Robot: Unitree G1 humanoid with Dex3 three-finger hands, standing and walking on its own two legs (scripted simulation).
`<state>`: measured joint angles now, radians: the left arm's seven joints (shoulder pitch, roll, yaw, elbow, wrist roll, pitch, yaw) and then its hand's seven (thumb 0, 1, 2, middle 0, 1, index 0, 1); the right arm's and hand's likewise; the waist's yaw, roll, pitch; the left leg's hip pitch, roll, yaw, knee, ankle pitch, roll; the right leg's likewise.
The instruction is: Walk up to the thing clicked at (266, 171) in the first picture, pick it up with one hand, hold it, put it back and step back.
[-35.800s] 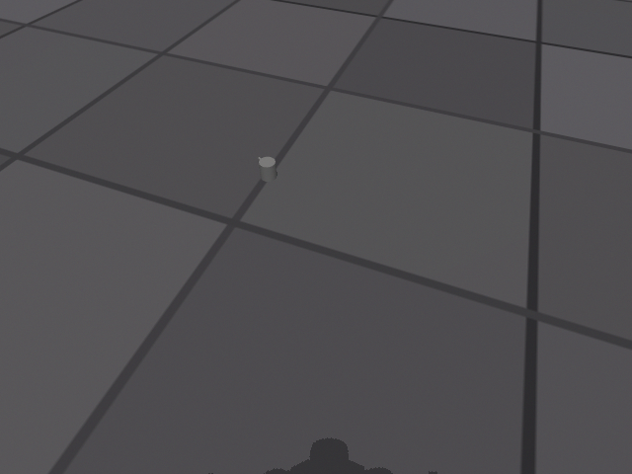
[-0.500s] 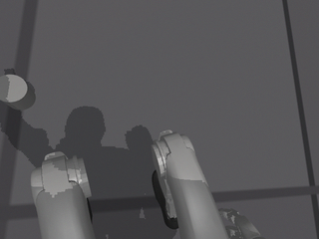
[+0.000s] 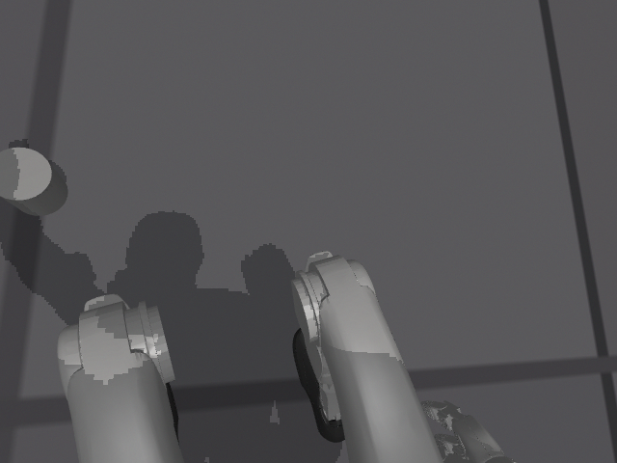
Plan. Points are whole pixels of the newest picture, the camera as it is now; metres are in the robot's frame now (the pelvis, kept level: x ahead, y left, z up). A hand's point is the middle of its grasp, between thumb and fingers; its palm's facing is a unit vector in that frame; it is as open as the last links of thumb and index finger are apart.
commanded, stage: approach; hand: left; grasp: from above
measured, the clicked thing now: (19, 177) +0.52 +0.31 -0.29
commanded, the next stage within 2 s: close in in 0.52 s
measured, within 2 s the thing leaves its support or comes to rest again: neither
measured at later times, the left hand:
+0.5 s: hand (28, 160) +0.51 +0.27 -0.18, palm faces -0.38 -0.08 -0.92, open 13.9 cm
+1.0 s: hand (8, 193) +0.47 +0.30 -0.21, palm faces -0.48 -0.12 -0.87, open 13.8 cm
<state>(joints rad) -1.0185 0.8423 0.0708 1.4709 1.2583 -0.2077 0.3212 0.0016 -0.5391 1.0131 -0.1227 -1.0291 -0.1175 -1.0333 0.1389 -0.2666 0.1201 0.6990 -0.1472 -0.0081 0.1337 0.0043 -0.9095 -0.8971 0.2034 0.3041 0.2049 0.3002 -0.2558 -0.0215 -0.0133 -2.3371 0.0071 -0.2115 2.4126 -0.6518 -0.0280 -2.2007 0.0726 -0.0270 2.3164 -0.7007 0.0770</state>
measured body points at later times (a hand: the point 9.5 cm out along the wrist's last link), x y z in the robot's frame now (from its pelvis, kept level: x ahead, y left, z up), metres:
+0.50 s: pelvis +0.00 +0.00 -0.01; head +0.25 +0.09 +0.35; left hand +0.52 +0.27 -0.13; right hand +0.04 -0.27 -0.09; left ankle +0.08 +0.13 -0.30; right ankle +0.11 -0.14 -0.29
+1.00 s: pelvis +0.01 -0.01 -0.01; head +0.27 +0.10 +0.34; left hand +0.49 +0.30 -0.16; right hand +0.07 -0.28 -0.10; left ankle +0.08 +0.13 -0.30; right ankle +0.11 -0.15 -0.30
